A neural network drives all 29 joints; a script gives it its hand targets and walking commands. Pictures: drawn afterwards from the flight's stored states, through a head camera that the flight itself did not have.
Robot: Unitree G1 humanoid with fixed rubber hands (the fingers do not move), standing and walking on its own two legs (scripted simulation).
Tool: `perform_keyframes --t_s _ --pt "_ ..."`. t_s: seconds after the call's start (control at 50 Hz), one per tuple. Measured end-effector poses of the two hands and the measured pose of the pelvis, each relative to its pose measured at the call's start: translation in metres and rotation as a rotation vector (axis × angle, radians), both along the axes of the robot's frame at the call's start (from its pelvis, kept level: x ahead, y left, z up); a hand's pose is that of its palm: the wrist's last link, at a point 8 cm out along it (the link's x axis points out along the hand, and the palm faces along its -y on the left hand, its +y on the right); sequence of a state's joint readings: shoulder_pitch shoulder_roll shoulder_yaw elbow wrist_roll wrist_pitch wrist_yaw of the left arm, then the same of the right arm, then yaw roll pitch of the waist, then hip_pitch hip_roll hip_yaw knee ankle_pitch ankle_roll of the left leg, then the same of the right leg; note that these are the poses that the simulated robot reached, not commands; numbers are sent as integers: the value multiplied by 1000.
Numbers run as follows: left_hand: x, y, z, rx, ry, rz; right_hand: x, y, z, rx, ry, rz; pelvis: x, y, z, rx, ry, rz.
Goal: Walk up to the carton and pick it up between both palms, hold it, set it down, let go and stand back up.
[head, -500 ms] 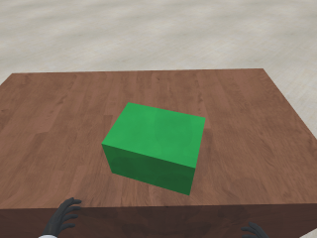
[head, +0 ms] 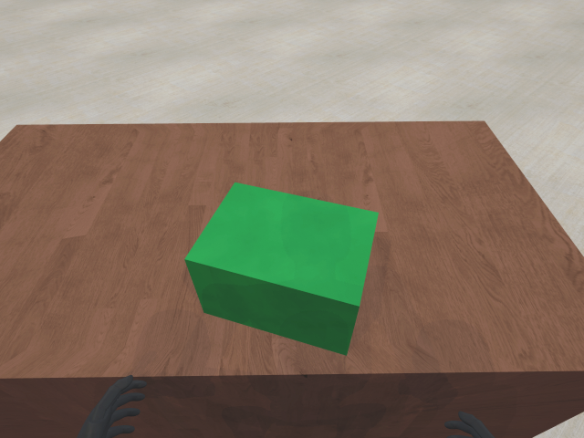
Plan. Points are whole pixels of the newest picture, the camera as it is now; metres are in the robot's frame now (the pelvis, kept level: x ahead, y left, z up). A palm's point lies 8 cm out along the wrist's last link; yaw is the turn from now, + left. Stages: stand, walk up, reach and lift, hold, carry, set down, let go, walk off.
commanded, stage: stand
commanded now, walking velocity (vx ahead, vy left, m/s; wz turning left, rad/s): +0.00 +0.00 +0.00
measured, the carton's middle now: (287, 264) +0.41 +0.01 -0.03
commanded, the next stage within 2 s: none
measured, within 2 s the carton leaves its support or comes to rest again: neither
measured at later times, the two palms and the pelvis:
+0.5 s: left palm out of the picture +0.12 +0.27 -0.10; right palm out of the picture +0.10 -0.27 -0.09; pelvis +0.00 +0.00 +0.00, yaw +0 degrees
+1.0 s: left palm out of the picture +0.10 +0.27 -0.10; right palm out of the picture +0.08 -0.27 -0.10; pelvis -0.01 +0.00 +0.00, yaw +0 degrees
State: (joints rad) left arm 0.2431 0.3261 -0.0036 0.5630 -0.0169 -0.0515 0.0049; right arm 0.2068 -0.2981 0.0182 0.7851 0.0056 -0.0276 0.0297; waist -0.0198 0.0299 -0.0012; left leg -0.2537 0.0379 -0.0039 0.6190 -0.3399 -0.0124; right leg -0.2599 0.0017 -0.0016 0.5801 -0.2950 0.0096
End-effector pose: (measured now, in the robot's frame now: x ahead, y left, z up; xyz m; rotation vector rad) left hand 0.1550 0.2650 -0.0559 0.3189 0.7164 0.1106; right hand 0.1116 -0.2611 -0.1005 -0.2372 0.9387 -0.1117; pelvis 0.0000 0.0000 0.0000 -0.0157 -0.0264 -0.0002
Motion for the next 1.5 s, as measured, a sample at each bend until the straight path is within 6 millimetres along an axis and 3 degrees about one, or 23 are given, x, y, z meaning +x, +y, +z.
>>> perform_keyframes --t_s 0.2,0.36,0.62,1.5 --pt "-24 2 -31 -32 137 33 -8 -6 4 -36 48 -6 0 0 0 0 0 0" --pt "-34 2 -43 -48 189 47 -11 -9 7 -62 63 -16 0 0 0 0 0 0" --pt "-41 4 -45 -47 202 58 -13 -10 7 -63 53 -21 -2 0 0 0 -3 0" --pt "-79 8 -52 -33 272 85 -49 -12 -4 -52 112 -42 -22 -1 0 1 -31 0"
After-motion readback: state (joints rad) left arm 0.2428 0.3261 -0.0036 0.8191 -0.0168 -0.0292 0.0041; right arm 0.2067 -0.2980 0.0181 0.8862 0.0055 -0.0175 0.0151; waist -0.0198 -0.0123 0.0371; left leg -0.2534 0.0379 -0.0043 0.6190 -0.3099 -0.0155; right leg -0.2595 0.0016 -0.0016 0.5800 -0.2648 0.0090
